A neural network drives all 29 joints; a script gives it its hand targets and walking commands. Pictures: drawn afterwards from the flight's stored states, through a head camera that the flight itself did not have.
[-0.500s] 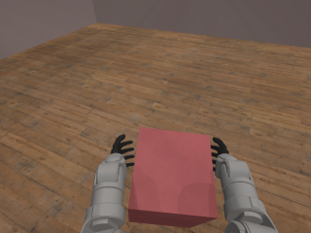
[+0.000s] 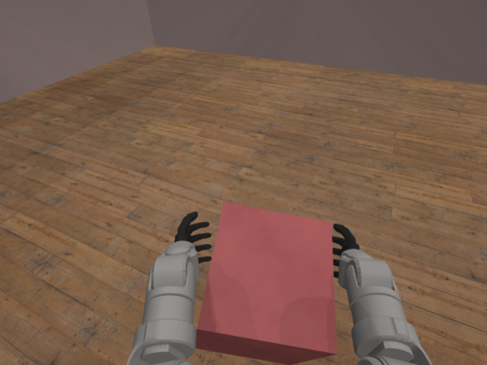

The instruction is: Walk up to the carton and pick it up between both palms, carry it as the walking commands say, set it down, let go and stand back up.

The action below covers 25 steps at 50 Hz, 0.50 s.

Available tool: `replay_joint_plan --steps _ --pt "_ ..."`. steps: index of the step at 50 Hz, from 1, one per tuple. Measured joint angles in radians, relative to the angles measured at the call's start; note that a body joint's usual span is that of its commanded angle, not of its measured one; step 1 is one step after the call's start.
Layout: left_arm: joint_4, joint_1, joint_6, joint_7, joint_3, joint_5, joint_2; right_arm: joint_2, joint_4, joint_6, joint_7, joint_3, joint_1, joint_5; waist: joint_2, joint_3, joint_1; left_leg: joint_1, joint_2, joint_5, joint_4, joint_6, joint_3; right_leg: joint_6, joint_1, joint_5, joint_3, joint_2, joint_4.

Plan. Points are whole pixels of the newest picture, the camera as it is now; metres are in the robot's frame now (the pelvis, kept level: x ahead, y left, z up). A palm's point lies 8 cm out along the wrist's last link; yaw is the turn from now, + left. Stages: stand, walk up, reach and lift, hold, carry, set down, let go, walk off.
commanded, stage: reach and lift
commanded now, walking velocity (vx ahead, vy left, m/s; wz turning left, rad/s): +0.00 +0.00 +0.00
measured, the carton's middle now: (259, 289) +0.30 +0.01 -0.05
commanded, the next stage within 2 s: hold in 0.02 s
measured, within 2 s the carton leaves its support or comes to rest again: neither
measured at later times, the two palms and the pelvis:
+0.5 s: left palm (184, 254) +0.29 +0.14 +0.06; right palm (349, 264) +0.29 -0.14 +0.04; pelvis +0.00 +0.00 +0.00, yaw +0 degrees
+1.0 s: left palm (207, 207) +0.36 +0.11 +0.11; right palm (361, 222) +0.36 -0.17 +0.08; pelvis +0.05 -0.02 +0.00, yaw -1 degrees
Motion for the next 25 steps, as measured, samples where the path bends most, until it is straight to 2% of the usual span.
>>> replay_joint_plan --steps 25 --pt "0.0 0.009 0.002 -0.002 -0.007 0.0 0.003 0.0 -0.005 0.015 0.0 0.01 0.009 0.0 0.0 -0.004 0.002 0.003 0.0 0.002 0.0 0.0 0.0 0.0 0.003 0.002 0.0 0.0 0.0"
